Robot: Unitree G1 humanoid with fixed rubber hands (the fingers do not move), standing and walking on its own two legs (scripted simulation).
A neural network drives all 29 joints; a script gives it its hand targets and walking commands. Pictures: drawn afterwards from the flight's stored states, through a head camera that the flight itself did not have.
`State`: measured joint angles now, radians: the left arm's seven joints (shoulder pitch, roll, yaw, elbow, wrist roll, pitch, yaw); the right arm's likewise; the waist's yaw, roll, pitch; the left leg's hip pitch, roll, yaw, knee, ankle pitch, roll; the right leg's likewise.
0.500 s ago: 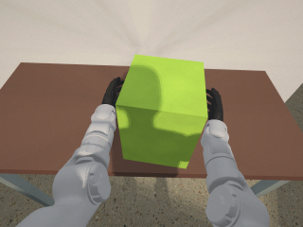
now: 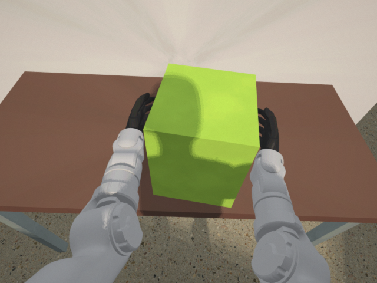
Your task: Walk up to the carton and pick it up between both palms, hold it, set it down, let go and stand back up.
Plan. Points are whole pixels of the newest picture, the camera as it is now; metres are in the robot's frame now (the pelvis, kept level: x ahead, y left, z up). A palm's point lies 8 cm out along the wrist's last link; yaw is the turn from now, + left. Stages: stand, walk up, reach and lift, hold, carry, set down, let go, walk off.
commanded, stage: set down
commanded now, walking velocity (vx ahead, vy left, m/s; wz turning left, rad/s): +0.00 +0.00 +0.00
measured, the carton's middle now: (201, 138) +0.44 +0.00 +0.03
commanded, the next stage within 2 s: none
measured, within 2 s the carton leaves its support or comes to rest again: neither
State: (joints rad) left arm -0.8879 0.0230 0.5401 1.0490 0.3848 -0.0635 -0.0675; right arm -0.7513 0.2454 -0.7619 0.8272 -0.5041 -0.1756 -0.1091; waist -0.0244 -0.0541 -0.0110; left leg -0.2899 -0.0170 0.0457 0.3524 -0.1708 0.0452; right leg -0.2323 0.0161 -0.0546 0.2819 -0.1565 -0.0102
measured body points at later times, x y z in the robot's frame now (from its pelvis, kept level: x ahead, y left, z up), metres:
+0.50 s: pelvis +0.00 +0.00 +0.00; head +0.06 +0.03 +0.44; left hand +0.44 +0.15 +0.07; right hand +0.40 -0.14 +0.07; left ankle +0.00 +0.08 -0.75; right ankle -0.02 -0.11 -0.75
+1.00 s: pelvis +0.00 +0.01 -0.02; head +0.07 +0.03 +0.43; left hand +0.47 +0.15 +0.04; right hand +0.42 -0.15 +0.03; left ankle +0.00 +0.08 -0.75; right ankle -0.02 -0.11 -0.75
